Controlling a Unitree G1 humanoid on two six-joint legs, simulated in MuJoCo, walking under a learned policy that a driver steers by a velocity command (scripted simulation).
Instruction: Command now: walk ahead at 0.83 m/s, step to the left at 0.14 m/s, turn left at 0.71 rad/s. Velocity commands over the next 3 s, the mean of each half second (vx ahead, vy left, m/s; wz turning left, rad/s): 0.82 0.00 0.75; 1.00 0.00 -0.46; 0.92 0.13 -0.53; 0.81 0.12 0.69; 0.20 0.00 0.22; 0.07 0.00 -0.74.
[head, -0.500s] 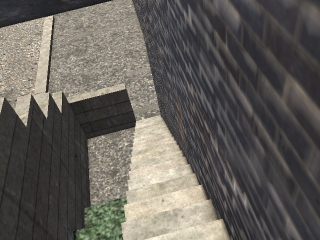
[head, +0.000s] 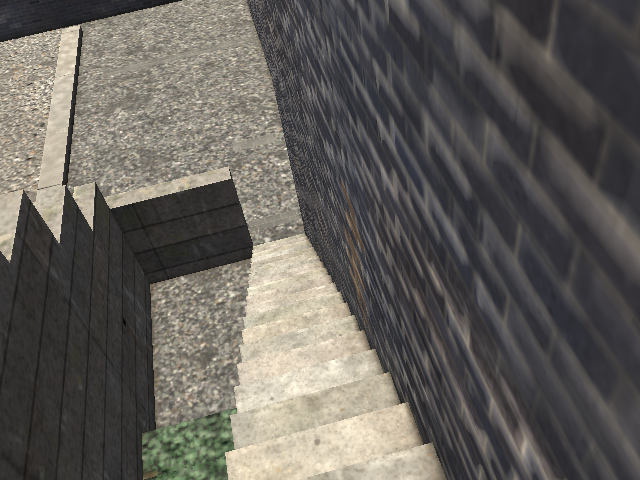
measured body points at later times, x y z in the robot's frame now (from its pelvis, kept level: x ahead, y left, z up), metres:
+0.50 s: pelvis +0.24 +0.15 -0.19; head +0.21 +0.18 +0.26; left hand +0.34 +0.44 -0.30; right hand +0.26 -0.10 -0.32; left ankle +0.12 +0.23 -0.88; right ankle +0.50 +0.12 -0.84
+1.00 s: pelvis +0.57 +0.14 -0.47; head +0.58 +0.11 -0.02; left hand +0.34 +0.28 -0.59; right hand +0.81 +0.00 -0.59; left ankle +0.60 +0.32 -1.17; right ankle +0.44 +0.07 -1.06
